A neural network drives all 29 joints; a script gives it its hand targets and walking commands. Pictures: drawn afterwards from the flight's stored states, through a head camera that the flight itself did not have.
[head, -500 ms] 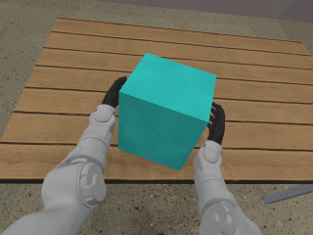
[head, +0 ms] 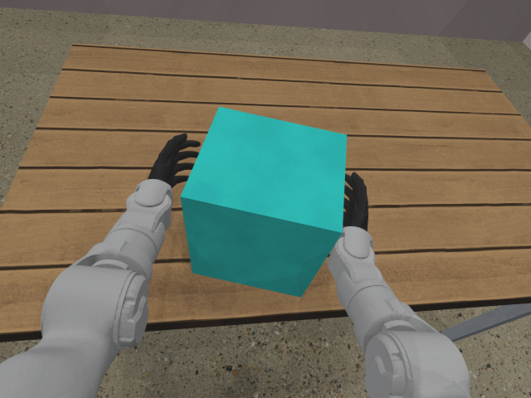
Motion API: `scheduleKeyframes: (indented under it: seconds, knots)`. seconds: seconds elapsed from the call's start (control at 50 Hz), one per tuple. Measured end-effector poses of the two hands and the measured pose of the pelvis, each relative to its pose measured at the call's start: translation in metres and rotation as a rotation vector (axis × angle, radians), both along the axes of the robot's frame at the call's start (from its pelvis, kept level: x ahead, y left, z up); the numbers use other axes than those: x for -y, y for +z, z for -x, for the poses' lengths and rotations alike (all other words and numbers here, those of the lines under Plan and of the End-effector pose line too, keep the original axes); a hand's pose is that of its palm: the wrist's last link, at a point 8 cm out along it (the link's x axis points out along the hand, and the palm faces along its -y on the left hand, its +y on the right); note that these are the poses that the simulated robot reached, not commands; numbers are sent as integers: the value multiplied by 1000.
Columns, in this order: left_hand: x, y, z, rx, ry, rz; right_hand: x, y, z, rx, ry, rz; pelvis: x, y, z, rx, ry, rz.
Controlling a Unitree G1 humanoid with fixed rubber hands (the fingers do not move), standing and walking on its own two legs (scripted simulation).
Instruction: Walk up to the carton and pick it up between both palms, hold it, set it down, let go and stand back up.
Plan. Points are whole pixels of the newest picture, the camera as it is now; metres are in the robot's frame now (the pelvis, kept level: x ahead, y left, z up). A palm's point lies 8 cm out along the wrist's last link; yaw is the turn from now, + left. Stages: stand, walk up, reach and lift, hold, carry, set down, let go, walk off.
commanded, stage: set down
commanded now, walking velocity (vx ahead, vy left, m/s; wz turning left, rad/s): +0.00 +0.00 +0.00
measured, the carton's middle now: (263, 209) +0.41 -0.07 +0.02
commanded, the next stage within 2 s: none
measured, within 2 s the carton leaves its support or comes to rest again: neither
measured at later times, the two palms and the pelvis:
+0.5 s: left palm (146, 142) +0.46 +0.09 +0.14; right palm (398, 188) +0.35 -0.22 +0.14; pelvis -0.04 +0.02 +0.00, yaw -1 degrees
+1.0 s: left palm (141, 138) +0.45 +0.10 +0.15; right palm (402, 195) +0.33 -0.22 +0.14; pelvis -0.04 -0.01 +0.01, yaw -1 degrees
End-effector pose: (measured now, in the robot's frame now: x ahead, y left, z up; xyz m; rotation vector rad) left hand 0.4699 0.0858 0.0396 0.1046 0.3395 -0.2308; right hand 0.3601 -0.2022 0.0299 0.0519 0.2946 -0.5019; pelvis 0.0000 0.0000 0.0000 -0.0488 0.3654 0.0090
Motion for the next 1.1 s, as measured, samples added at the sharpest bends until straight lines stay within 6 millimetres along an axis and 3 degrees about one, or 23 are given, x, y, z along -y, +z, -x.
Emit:
scheduleKeyframes:
  seconds: [0.12,0.24,0.5,0.72,0.9,1.1]
  knots:
    - [-15,10,-4,18,-2,-17,1,7,2,9,-18,-3,-9,-4,7,-9,-8,18]
    - [-22,30,1,40,-13,-22,7,32,6,47,-50,-16,-17,-3,16,23,-16,26]
    - [-8,98,14,51,-11,-10,21,106,11,57,-12,-26,-16,0,38,126,-26,-3]
    - [0,137,10,60,27,13,27,134,12,54,10,-32,-1,4,42,173,-31,-25]
    - [-5,135,9,79,-5,-7,25,133,13,89,-16,-50,9,9,38,201,-23,-22]
    - [-28,85,36,17,-14,-9,14,91,39,69,-30,-95,8,10,36,240,-28,-14]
